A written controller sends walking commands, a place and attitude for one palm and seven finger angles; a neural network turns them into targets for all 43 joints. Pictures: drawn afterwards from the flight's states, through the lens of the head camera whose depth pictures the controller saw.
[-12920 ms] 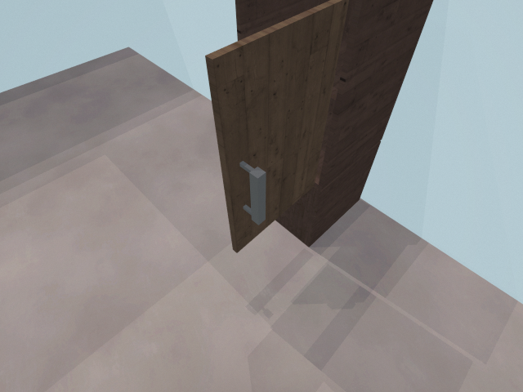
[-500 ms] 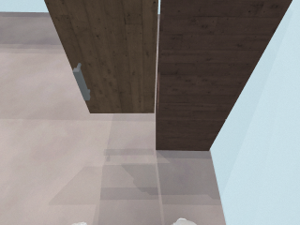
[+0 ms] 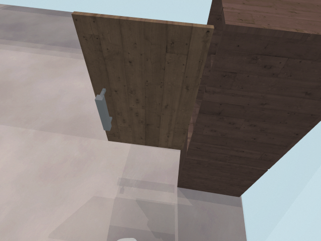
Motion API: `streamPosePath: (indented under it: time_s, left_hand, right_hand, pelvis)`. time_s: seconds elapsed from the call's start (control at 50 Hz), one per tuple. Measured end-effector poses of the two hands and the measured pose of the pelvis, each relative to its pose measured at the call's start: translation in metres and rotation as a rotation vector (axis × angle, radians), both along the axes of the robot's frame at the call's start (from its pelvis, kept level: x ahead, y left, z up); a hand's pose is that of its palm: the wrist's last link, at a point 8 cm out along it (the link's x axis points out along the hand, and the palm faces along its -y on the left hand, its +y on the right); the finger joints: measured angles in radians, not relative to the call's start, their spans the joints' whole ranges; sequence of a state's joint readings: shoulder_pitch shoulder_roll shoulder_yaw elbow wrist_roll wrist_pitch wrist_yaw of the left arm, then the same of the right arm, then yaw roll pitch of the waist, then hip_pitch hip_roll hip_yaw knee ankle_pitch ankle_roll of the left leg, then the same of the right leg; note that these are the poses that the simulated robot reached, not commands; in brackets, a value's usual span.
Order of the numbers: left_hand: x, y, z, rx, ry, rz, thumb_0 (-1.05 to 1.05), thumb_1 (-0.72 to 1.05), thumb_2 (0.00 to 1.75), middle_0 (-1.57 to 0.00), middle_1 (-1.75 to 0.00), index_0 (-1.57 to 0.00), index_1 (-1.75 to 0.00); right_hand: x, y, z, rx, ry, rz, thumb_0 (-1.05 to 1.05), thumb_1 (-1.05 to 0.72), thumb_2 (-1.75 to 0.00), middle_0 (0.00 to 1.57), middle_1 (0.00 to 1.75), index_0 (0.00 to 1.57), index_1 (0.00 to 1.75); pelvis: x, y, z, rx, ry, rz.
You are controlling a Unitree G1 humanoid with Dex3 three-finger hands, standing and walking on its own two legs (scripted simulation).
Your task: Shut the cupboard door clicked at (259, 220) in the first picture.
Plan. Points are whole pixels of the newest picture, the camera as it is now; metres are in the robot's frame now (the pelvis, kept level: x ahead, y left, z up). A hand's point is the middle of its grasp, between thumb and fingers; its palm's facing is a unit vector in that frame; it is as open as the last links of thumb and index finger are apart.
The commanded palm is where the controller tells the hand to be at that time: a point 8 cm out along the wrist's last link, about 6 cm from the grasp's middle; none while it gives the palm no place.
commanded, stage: come to a stop and stand still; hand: left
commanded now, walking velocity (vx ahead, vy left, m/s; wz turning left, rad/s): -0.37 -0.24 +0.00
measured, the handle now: (105, 110) +0.55 +0.27 -0.08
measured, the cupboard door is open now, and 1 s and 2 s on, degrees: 92 92 92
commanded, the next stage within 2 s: look again from close up in 0.98 s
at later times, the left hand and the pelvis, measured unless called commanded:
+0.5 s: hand out of the picture +0.07 +0.19 -0.16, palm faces -0.03 -0.97 -0.25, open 7.4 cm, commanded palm none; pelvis -0.01 -0.02 +0.00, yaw -2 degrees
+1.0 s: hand out of the picture -0.01 +0.09 -0.17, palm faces +0.02 -0.99 -0.17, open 7.3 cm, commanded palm none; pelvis -0.01 -0.07 +0.01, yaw -1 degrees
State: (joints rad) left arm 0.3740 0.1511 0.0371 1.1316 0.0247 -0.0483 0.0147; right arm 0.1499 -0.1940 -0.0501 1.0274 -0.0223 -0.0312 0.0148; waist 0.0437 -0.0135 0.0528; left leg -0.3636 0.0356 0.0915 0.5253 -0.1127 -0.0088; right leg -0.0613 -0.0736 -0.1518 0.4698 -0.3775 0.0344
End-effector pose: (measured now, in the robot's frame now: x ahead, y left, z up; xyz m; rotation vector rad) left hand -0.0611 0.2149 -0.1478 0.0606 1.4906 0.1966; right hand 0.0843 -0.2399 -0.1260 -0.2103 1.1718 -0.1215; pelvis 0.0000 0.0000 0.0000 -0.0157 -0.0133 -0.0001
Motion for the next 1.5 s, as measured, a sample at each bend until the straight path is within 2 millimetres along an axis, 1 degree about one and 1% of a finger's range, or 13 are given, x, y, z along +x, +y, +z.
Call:
streamPosePath:
  time_s: [0.1,0.2,0.28,0.36,0.48,0.6,0.66,0.74,0.94,1.12,1.24,1.36,1.5]
  left_hand:
    - [0.012,0.016,-0.013,-0.007,0.075,-0.002,0.00,0.91,0.90,-0.20,-0.30,-0.20,-0.30]
    - [0.046,0.030,-0.009,0.000,0.031,-0.042,0.00,0.91,0.90,-0.19,-0.30,-0.19,-0.30]
    - [0.076,0.042,-0.004,0.025,-0.040,-0.079,0.00,0.91,0.90,-0.19,-0.30,-0.19,-0.30]
    - [0.102,0.045,0.003,0.055,-0.112,-0.119,0.00,0.91,0.90,-0.19,-0.30,-0.19,-0.30]
    - [0.127,0.025,0.014,0.089,-0.211,-0.167,0.00,0.91,0.90,-0.19,-0.30,-0.19,-0.30]
    - [0.112,-0.014,0.021,0.101,-0.229,-0.180,0.00,0.91,0.90,-0.19,-0.30,-0.19,-0.30]
    - [0.102,-0.033,0.019,0.073,-0.200,-0.177,0.00,0.91,0.90,-0.19,-0.30,-0.19,-0.30]
    - [0.090,-0.044,0.008,0.057,-0.163,-0.154,0.00,0.94,0.90,-0.20,-0.30,-0.20,-0.30]
    - [0.055,-0.064,0.007,0.025,-0.079,-0.101,0.00,0.93,0.90,-0.20,-0.30,-0.20,-0.30]
    - [0.036,-0.079,0.007,-0.010,-0.041,-0.097,0.00,0.91,0.90,-0.20,-0.30,-0.20,-0.30]
    - [0.048,-0.057,0.008,0.042,-0.119,-0.101,0.00,0.91,0.90,-0.20,-0.30,-0.20,-0.30]
    - [0.067,-0.024,0.008,0.083,-0.206,-0.127,0.00,0.91,0.90,-0.20,-0.30,-0.20,-0.30]
    - [0.082,0.010,0.017,0.117,-0.289,-0.157,0.00,0.91,0.90,-0.20,-0.30,-0.20,-0.30]
  right_hand:
    - [0.041,0.026,0.004,-0.038,-0.046,0.026,0.00,-0.92,-0.90,0.20,0.29,0.20,0.30]
    - [0.040,0.041,0.009,-0.030,-0.030,-0.001,0.00,-0.91,-0.89,0.20,0.29,0.20,0.30]
    - [0.017,0.035,0.010,-0.030,0.001,-0.054,0.00,-0.91,-0.89,0.20,0.30,0.21,0.30]
    - [-0.016,0.013,0.011,-0.051,0.038,-0.106,-0.01,-0.92,-0.89,0.21,0.30,0.21,0.30]
    - [-0.080,-0.024,0.000,-0.045,0.147,-0.167,0.00,-0.92,-0.89,0.20,0.30,0.21,0.30]
    - [-0.130,-0.051,-0.014,0.000,0.262,-0.207,0.00,-0.91,-0.89,0.20,0.29,0.20,0.30]
    - [-0.140,-0.053,-0.012,0.015,0.280,-0.213,0.01,-0.91,-0.90,0.20,0.29,0.20,0.30]
    - [-0.146,-0.048,-0.016,0.023,0.293,-0.209,0.01,-0.91,-0.90,0.20,0.29,0.20,0.30]
    - [-0.127,-0.030,-0.015,0.079,0.286,-0.160,0.00,-0.91,-0.89,0.20,0.29,0.20,0.30]
    - [-0.108,-0.044,-0.012,0.050,0.245,-0.127,0.01,-0.92,-0.89,0.20,0.29,0.20,0.30]
    - [-0.077,-0.057,-0.012,0.000,0.107,-0.111,0.01,-0.92,-0.89,0.20,0.29,0.20,0.30]
    - [-0.046,-0.056,-0.001,-0.035,-0.014,-0.091,0.01,-0.91,-0.89,0.20,0.29,0.20,0.30]
    - [-0.036,-0.044,0.012,-0.044,-0.088,-0.050,0.00,-0.91,-0.89,0.20,0.29,0.20,0.30]
  pelvis:
    - [0.015,0.016,-0.005,0.016,-0.005,-0.012]
    - [0.012,0.021,0.002,-0.006,0.009,-0.035]
    - [0.006,0.017,0.006,-0.017,0.021,-0.054]
    - [-0.001,0.010,0.007,-0.023,0.027,-0.058]
    - [-0.012,-0.013,0.005,-0.013,0.031,-0.044]
    - [-0.018,-0.040,0.003,0.026,0.014,-0.033]
    - [-0.016,-0.048,0.007,0.032,0.008,-0.037]
    - [-0.012,-0.056,0.001,0.007,0.008,-0.025]
    - [-0.014,-0.069,0.008,0.019,-0.007,-0.025]
    - [-0.008,-0.070,0.008,0.016,-0.001,-0.018]
    - [-0.007,-0.060,0.001,0.013,-0.001,-0.019]
    - [-0.014,-0.048,-0.001,0.013,-0.027,-0.031]
    - [-0.029,-0.030,0.001,0.002,-0.038,-0.031]
